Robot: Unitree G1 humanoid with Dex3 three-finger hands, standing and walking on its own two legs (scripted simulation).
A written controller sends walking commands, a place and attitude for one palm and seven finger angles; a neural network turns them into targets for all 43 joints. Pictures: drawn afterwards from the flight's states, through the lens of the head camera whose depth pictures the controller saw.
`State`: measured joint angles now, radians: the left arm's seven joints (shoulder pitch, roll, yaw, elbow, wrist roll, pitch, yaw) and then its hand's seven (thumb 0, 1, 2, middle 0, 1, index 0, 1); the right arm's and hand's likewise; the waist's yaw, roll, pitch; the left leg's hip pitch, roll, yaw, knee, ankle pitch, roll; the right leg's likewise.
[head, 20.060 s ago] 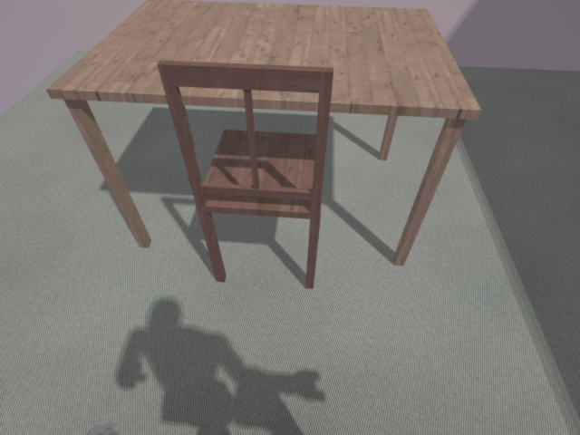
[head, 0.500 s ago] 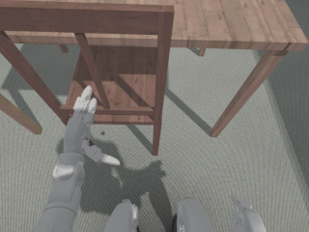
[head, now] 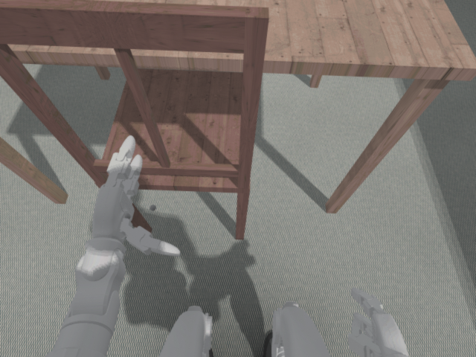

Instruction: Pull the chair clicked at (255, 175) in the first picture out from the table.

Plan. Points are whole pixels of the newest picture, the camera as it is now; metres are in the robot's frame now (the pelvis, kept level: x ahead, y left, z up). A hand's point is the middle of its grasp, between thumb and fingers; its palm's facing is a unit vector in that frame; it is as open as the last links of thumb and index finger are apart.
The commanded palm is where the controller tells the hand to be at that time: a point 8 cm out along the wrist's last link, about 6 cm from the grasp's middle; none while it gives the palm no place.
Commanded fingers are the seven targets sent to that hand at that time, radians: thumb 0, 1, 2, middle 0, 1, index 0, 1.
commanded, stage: aim the fingers beside a spindle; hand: left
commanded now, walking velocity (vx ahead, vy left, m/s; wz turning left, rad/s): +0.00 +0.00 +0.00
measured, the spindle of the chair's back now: (149, 120) +0.51 +0.18 +0.04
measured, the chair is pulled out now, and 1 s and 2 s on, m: -0.02 -0.02 -0.02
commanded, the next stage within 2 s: push the fingers through the gap in 1.74 s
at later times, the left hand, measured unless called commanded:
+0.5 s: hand (144, 209) +0.34 +0.16 +0.03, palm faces -0.04 -1.00 -0.05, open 16.9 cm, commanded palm +0.31 +0.21 +0.03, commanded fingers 0.00 -0.50 0.30 -0.06 -0.08 -0.06 -0.08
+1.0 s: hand (150, 213) +0.33 +0.15 +0.02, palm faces -0.06 -1.00 -0.02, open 16.9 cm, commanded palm +0.32 +0.20 +0.03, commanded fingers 0.00 -0.50 0.30 -0.06 -0.08 -0.06 -0.08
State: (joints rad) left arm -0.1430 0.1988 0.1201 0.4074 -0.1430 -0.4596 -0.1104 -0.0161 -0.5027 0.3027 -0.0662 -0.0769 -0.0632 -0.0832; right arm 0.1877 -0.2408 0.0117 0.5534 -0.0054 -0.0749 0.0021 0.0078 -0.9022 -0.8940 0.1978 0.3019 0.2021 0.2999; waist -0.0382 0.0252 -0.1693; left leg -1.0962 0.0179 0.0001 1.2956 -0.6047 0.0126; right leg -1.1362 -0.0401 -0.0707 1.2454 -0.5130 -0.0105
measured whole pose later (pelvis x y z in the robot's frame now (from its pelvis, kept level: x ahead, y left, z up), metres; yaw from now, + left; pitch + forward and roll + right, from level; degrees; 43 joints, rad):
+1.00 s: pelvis +0.00 +0.01 +0.00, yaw +0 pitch +23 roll -2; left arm -0.09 0.19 0.11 0.37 -0.18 -0.44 -0.15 -0.02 -0.50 0.30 -0.06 -0.08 -0.06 -0.08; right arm 0.22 -0.24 0.01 0.56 0.00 -0.08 0.00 0.01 -0.90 -0.89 0.20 0.30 0.20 0.30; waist -0.04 0.04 -0.18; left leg -1.08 0.02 0.01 1.28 -0.60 0.03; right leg -1.12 -0.04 -0.06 1.22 -0.50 0.00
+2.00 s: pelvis -0.01 +0.00 +0.00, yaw +0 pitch +23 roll -2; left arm -0.16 0.21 0.13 0.44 -0.18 -0.45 -0.16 -0.02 -0.50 0.30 -0.06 -0.08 -0.06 -0.08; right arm 0.21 -0.26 0.01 0.58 0.00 -0.10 -0.02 0.01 -0.90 -0.89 0.20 0.30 0.20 0.30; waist -0.05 0.03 -0.17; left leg -1.10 0.02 -0.01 1.30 -0.59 0.01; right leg -1.14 -0.03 -0.07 1.24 -0.50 -0.01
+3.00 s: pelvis +0.00 +0.01 +0.00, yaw -1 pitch +26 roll -3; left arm -0.60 0.29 0.27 0.85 -0.13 -0.50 -0.15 -0.02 -0.50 0.30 -0.06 -0.08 -0.06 -0.08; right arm 0.28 -0.25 0.02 0.63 -0.02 -0.04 0.01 0.01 -0.90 -0.89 0.20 0.30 0.20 0.30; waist -0.11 0.04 -0.16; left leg -1.16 0.02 0.01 1.30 -0.59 0.03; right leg -1.20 -0.03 -0.06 1.22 -0.48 0.01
